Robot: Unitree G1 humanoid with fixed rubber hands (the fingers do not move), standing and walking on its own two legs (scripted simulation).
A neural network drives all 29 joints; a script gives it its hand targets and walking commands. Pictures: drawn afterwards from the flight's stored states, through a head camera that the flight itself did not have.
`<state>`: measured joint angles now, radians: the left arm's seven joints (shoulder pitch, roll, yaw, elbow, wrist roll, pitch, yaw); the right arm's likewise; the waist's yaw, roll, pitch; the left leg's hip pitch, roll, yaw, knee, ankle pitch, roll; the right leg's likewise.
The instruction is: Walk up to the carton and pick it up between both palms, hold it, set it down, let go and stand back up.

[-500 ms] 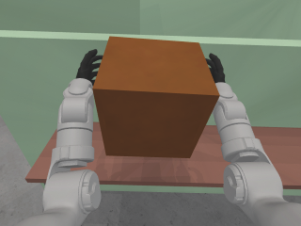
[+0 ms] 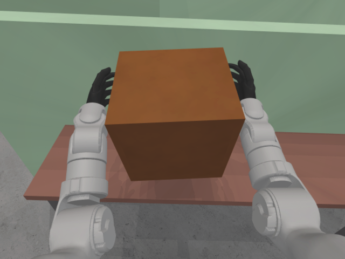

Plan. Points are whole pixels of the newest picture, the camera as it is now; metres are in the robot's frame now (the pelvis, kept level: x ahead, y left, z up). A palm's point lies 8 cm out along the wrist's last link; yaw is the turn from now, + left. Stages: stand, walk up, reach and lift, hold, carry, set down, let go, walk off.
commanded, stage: set down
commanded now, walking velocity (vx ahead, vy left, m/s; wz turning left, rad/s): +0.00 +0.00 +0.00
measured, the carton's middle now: (174, 118) +0.40 -0.01 +0.15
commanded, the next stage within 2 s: none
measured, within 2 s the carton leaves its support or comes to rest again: neither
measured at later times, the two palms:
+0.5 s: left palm (104, 108) +0.41 +0.16 +0.18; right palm (243, 104) +0.41 -0.17 +0.19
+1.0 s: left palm (110, 116) +0.42 +0.15 +0.15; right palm (243, 113) +0.41 -0.18 +0.16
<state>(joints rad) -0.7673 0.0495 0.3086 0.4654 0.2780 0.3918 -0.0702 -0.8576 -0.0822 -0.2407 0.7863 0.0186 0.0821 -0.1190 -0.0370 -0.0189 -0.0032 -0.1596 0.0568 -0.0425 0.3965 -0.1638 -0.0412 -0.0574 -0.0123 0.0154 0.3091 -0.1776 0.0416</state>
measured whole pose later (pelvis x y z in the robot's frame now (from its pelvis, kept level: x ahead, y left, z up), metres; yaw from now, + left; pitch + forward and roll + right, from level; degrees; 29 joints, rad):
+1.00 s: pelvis +0.01 +0.00 +0.00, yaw +0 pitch -3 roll -1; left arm -0.76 0.05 0.31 0.70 0.28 0.22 -0.06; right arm -0.80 -0.03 -0.41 0.86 -0.19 -0.02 -0.06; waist -0.04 -0.02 0.02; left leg -0.16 0.06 -0.04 0.39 -0.18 -0.04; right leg -0.06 -0.01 0.01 0.30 -0.19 0.04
